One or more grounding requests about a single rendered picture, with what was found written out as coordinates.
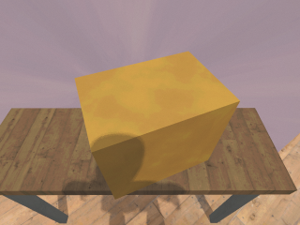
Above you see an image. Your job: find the table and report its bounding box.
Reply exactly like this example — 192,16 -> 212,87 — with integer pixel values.
0,108 -> 297,224

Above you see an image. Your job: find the carton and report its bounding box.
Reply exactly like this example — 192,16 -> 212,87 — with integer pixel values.
74,51 -> 240,200

